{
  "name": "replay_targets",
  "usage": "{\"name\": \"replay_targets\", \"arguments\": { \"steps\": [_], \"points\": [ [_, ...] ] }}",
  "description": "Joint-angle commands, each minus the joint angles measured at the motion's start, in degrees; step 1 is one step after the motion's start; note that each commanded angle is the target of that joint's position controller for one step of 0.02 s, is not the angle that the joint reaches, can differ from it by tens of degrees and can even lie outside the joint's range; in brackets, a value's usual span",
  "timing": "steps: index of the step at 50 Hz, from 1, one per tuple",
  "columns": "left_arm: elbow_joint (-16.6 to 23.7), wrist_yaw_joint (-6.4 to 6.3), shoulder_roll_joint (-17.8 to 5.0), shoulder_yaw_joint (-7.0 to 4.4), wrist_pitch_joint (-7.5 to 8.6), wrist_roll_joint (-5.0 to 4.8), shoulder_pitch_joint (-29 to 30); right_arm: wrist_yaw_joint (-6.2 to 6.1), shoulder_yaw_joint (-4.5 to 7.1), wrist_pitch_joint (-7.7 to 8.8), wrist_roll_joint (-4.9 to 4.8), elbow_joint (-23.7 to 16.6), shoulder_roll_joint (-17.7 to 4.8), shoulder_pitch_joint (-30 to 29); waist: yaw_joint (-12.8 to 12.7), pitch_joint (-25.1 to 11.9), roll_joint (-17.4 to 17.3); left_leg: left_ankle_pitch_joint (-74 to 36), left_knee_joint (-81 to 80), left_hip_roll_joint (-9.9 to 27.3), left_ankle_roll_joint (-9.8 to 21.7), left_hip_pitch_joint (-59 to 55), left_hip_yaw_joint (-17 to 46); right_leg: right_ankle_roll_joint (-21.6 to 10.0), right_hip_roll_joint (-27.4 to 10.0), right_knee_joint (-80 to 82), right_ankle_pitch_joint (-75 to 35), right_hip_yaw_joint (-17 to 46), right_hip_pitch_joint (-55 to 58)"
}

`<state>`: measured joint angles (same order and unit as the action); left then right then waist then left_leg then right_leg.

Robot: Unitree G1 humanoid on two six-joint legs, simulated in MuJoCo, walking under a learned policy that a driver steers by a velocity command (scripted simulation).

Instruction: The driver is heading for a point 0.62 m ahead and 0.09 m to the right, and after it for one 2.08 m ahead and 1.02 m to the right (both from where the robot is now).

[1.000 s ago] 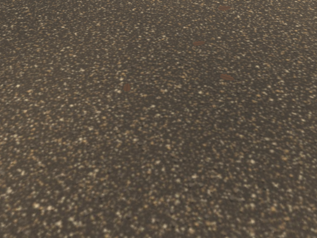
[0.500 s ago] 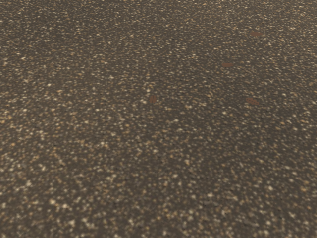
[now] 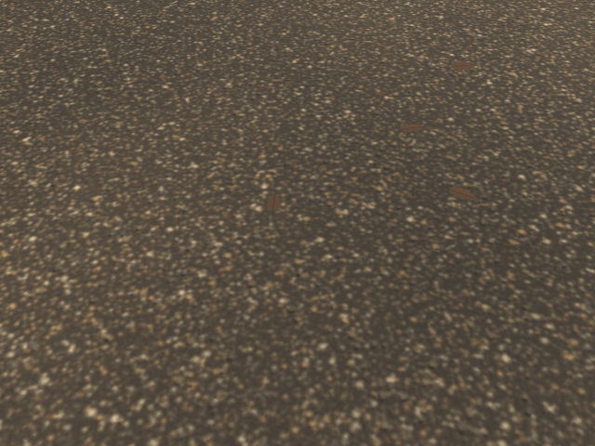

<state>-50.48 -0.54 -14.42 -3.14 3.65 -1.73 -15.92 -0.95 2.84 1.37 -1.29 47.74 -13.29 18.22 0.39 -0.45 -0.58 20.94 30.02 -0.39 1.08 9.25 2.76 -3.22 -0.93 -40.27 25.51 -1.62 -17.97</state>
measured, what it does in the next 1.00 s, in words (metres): walks ahead: left foot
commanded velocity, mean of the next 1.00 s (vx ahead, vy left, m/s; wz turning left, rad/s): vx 0.42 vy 0.00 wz -0.07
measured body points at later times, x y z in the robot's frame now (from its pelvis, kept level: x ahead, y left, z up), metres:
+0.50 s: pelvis +0.21 -0.01 -0.01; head +0.24 -0.02 +0.44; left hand +0.12 +0.24 -0.13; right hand +0.46 -0.21 -0.09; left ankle +0.39 +0.11 -0.71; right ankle +0.01 -0.11 -0.73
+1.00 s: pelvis +0.49 -0.01 +0.00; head +0.51 -0.02 +0.45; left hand +0.69 +0.22 -0.10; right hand +0.49 -0.28 -0.13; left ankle +0.39 +0.10 -0.73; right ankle +0.66 -0.15 -0.70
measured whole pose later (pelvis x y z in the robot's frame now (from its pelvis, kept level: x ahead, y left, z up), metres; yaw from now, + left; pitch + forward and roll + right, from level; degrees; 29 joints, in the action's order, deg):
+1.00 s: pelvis +0.49 -0.01 +0.00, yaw -6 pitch +2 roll +3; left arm -43.9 2.0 -14.6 -2.3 3.8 -0.4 -6.3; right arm -0.4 2.5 4.3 0.0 53.7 -15.2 16.4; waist 3.7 1.4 2.5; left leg 17.5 14.3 -3.5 1.7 -1.7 -8.0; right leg -1.6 -4.7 -34.1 -4.2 0.5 -36.2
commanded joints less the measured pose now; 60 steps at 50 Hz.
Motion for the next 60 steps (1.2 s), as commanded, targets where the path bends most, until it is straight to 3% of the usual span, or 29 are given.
{"name": "replay_targets", "arguments": {
  "steps": [1, 2, 3, 4, 5, 7, 9, 12, 16, 23, 25, 27, 28, 29, 30, 31, 32, 35, 39, 47, 50, 52, 53, 54, 55, 56, 57, 58, 60],
  "points": [
    [-0.05, 1.26, -4.3, -1.51, 2.71, 0.27, -5.4, 0.04, 1.91, 0.87, -0.66, -4.38, -8.47, -8.22, -5.41, 3.55, -6.37, 5.72, -11.99, 9.42, 7.82, 11.24, 11.58, -1.23, 1.59, 11.89, -13.14, -2.09, 11.69],
    [-2.2, 1.32, -5.72, -2.21, 2.58, 0.97, -10.88, 0.01, 1.27, 1.0, -0.09, -4.77, -6.19, -9.05, -7.2, 1.46, -2.37, 1.33, -3.1, 5.59, 5.28, 15.78, 6.33, -0.91, -0.29, 13.08, -13.34, 2.01, 19.54],
    [-2.58, 1.05, -11.25, -3.39, 2.65, 1.09, -16.9, -0.13, 0.24, 1.58, 0.53, -6.55, -2.52, -9.86, -8.32, -0.32, 13.55, 2.54, 17.89, -1.55, 0.44, 25.25, -2.49, -5.77, -13.23, 23.69, -5.17, 23.62, 26.1],
    [-2.21, 1.84, -12.85, -3.19, 3.15, 1.66, -17.98, -0.38, 1.05, 2.62, -0.54, -8.06, -4.85, -9.65, -7.62, 0.4, 18.68, 12.3, 29.81, -3.72, 0.08, 34.02, 1.22, -12.6, -21.63, 30.67, 0.59, 43.34, 26.55],
    [-0.61, 1.75, -9.78, -2.14, 3.44, 1.51, -12.31, -0.08, 1.62, 3.34, -1.4, -7.03, -7.02, -7.63, -4.66, 4.44, 11.26, 8.88, 36.04, 0.72, 1.23, 37.95, 4.23, -12.6, -21.76, 30.29, 3.92, 40.16, 24.16],
    [1.24, 1.7, -7.78, -1.39, 3.28, 1.52, -6.74, 0.52, 1.75, 4.08, -0.96, -5.23, -6.81, -7.32, -2.84, 6.26, 5.43, -2.68, 35.1, 4.73, 3.03, 38.73, 2.48, -8.48, -16.56, 30.98, -0.03, 28.08, 21.76],
    [0.88, 1.76, -5.0, -0.28, 2.76, 1.8, -7.16, 1.15, 2.11, 3.95, -0.04, -4.92, -6.63, -8.65, -2.72, 5.33, 6.15, -9.0, 31.31, 6.48, 2.85, 35.82, 0.81, -6.06, -12.9, 31.62, -14.37, 18.98, 21.01],
    [-0.69, 1.19, -5.31, -0.09, 2.16, 1.66, -11.24, 1.83, 1.7, 3.31, 0.53, -5.19, -4.44, -10.59, -3.23, 3.89, 5.9, -13.71, 27.13, 5.94, 0.82, 36.06, -2.17, -6.4, -10.97, 31.19, -31.59, 11.78, 22.15],
    [-0.87, 0.03, -6.81, -0.1, 1.36, 1.82, -11.49, 2.29, 0.59, 3.5, 0.2, -8.15, -2.57, -19.43, -4.68, 6.08, 5.41, -22.22, 12.3, 4.48, -0.95, 32.51, -4.07, -5.95, -9.29, 33.8, -31.98, 6.95, 17.58],
    [-2.84, -0.51, -8.2, -0.8, 0.77, 0.78, -13.53, 4.2, 0.32, 4.75, -0.35, -11.12, -4.46, -26.95, -3.94, 8.54, 5.84, -22.46, -0.2, 2.23, 2.39, 28.01, -4.33, -6.19, -13.57, 31.54, -37.67, 5.58, 23.57],
    [-2.48, -0.65, -9.8, -1.4, 0.3, 1.09, -12.12, 4.06, 1.38, 4.81, -0.15, -10.08, -7.03, -22.18, -0.44, 3.41, 7.89, -18.5, -0.24, -0.65, 4.46, 19.66, -6.07, -5.03, -13.78, 24.03, -57.16, 4.83, 26.36],
    [-1.53, -0.72, -9.55, -1.18, -0.5, 1.7, -10.09, 2.92, 3.65, 4.34, -0.13, -4.93, -11.54, -4.03, 8.47, -8.22, 7.98, -19.56, 0.08, -0.32, 8.3, -6.57, -4.89, -2.3, -10.24, 2.42, -63.85, 2.49, 17.44],
    [-0.1, -0.31, -4.41, 0.32, 0.01, 2.36, -14.61, 2.31, 4.84, 4.01, 1.47, -3.06, -16.47, 5.6, 8.11, -18.36, -2.73, -13.72, 1.25, 14.71, 15.29, -30.83, 16.11, 0.49, -3.53, -19.75, -39.04, 0.83, -3.97],
    [-1.46, 0.29, -0.26, 1.74, 1.37, 1.33, -18.12, 2.62, 4.01, 3.91, 0.82, -1.83, -14.21, 6.85, 6.14, -26.07, -13.6, -1.77, -9.89, 23.69, 20.9, -38.05, 41.01, 1.94, 4.9, -35.11, 5.42, 6.96, -16.31],
    [0.3, 0.64, -6.71, -0.1, 2.71, -0.51, -11.9, 2.61, 2.8, 3.83, 0.29, -1.67, -10.4, 2.71, 6.67, -16.68, -9.57, 3.9, -13.68, 20.97, 17.53, -30.29, 37.33, 0.72, 1.18, -39.67, 4.36, 10.64, -22.49],
    [2.57, 0.67, -8.58, -0.54, 3.36, -1.57, -5.77, 2.42, 2.21, 3.83, 0.39, -2.4, -8.72, -2.19, 5.1, -8.01, -6.32, 1.37, -15.27, 19.04, 15.2, -20.21, 27.97, -0.07, -1.79, -38.4, -0.47, 8.22, -23.76],
    [3.18, 0.34, -7.79, -0.54, 3.51, -0.88, -3.08, 2.65, 1.81, 4.21, 0.89, -2.58, -7.73, -6.18, 2.68, -2.94, -0.98, -5.26, -17.54, 16.93, 14.02, -10.25, 21.6, 0.01, -4.52, -34.37, -5.27, 6.93, -21.61],
    [2.2, -0.13, -4.83, -0.79, 1.46, 0.6, -6.39, 3.12, 1.28, 5.27, 1.6, -1.9, -5.76, -9.42, -2.16, -0.76, -3.02, -12.85, -22.02, 12.49, 13.32, 2.04, 12.08, 0.86, -7.99, -27.88, -9.8, 6.89, -13.29],
    [4.45, -0.43, -4.81, -0.79, 0.06, 0.96, -0.73, 2.21, 1.81, 5.94, 1.76, 0.67, -8.44, -6.73, -1.79, 3.19, -2.43, -17.07, -25.47, 12.3, 13.71, 4.64, 4.93, 3.26, -9.39, -19.25, -17.96, 6.31, -19.3],
    [9.85, 2.14, -3.11, 0.3, 1.11, 1.19, 12.89, 0.54, 1.46, 4.18, 1.6, 3.6, -11.0, -1.83, 3.23, 3.57, -1.44, -37.48, -19.25, 11.17, 8.76, -3.74, -8.01, 2.31, -3.79, 4.92, -34.65, 1.37, -15.53],
    [12.1, 3.65, -5.62, -0.59, 0.84, 1.5, 12.01, -0.39, 1.98, 2.07, 0.67, 3.36, -12.56, -3.03, 1.53, 1.24, -3.56, -47.18, -10.71, 13.47, 6.74, -10.9, -8.16, 0.3, -1.66, 7.29, -25.27, 0.1, -15.2],
    [10.41, 4.1, -8.98, -2.45, 1.0, 1.73, 2.12, -1.32, 2.26, 0.64, 0.34, 2.21, -12.96, -4.98, -3.61, -3.84, -3.05, -52.88, 3.58, 11.76, 4.18, -10.89, -9.57, -1.93, 2.03, 11.61, -24.31, -1.88, -4.34],
    [9.42, 3.33, -13.0, -3.97, 1.01, 1.92, -3.58, -1.54, 1.83, 0.51, 1.11, 1.29, -11.93, -3.26, -5.56, -8.3, 1.99, -42.71, 17.54, 7.69, 1.03, -4.59, -11.3, -4.31, -0.24, 14.02, -41.03, 2.79, 7.18],
    [10.52, 2.18, -18.52, -4.78, 0.27, 2.32, -4.28, -0.89, -0.06, 1.26, 4.05, -0.43, -5.91, 3.24, -0.8, -15.57, 16.19, 3.09, 38.36, -0.6, -2.91, 15.88, -11.14, -13.04, -14.73, 7.45, -68.37, 22.19, 27.5],
    [12.67, 2.1, -16.67, -4.0, 0.17, 2.56, -4.52, 0.24, -0.72, 2.46, 2.83, -0.64, -6.91, 4.8, -1.9, -26.57, 16.33, 20.12, 52.47, -6.01, -4.02, 26.23, -0.01, -22.68, -22.84, 12.99, -63.73, 41.07, 36.64],
    [14.26, 2.12, -13.23, -3.37, -0.35, 2.54, -1.89, 0.83, 0.55, 2.77, 1.07, -0.98, -11.5, 0.49, -4.18, -24.66, 7.8, 15.27, 54.0, -1.89, -2.89, 28.47, 4.5, -19.78, -19.23, 14.96, -54.81, 35.09, 32.67],
    [14.84, 1.76, -11.08, -2.81, -0.77, 1.91, 1.69, 0.57, 0.47, 2.46, 0.38, -2.58, -11.02, -4.07, -3.39, -17.72, 3.55, 10.09, 50.85, 0.18, -2.46, 30.44, 3.34, -16.53, -16.16, 16.17, -46.71, 29.0, 25.59],
    [15.11, 1.4, -9.92, -2.42, -1.25, 1.4, 3.87, -0.13, 0.53, 1.71, 0.92, -2.58, -10.23, -5.87, -2.01, -11.67, -0.42, 7.11, 46.28, 2.12, -2.84, 29.94, 2.73, -14.28, -13.75, 18.3, -42.1, 25.04, 16.86],
    [16.02, 0.98, -9.74, -2.31, -1.95, 2.22, 6.13, -0.85, 0.97, 0.01, 1.38, -3.31, -10.49, -5.72, 0.84, -7.7, 2.53, 4.23, 38.66, 2.82, -3.0, 23.44, 2.45, -12.71, -10.6, 21.56, -35.47, 22.73, 5.32]
  ]
}}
